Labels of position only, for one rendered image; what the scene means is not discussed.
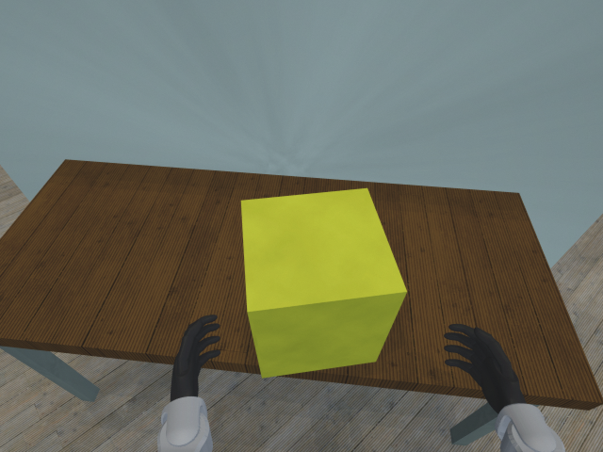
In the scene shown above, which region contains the robot right hand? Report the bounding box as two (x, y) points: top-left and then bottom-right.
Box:
(444, 324), (527, 413)

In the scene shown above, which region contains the carton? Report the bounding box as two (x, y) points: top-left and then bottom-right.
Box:
(241, 188), (407, 379)

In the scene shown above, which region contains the left robot forearm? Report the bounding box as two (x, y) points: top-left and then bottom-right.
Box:
(157, 396), (213, 452)

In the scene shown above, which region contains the robot left hand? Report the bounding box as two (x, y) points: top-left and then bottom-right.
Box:
(171, 315), (220, 402)

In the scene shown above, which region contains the table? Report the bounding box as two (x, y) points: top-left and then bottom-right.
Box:
(0, 159), (603, 445)

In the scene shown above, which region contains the right robot forearm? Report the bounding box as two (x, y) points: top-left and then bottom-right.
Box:
(495, 403), (565, 452)

